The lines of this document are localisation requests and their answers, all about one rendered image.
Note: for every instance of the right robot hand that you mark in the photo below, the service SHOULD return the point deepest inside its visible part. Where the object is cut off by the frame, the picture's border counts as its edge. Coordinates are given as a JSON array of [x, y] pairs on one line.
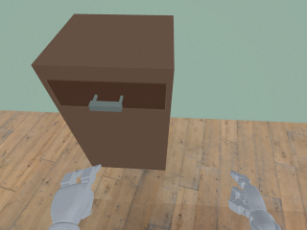
[[246, 201]]

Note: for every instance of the cabinet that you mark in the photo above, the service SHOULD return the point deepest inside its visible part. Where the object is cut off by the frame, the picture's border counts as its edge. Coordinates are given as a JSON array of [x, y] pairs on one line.
[[115, 48]]

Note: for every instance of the handle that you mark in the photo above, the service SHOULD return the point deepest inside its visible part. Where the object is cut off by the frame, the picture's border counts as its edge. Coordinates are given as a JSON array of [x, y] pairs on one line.
[[107, 106]]

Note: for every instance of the right robot forearm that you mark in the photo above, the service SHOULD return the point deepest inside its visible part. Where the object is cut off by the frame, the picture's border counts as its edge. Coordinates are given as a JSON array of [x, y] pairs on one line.
[[262, 220]]

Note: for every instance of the left robot hand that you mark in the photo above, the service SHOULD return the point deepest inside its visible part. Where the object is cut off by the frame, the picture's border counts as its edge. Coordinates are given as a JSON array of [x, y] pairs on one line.
[[73, 201]]

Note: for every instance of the drawer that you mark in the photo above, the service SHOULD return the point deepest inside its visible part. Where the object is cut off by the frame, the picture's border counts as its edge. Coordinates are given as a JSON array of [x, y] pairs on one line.
[[141, 95]]

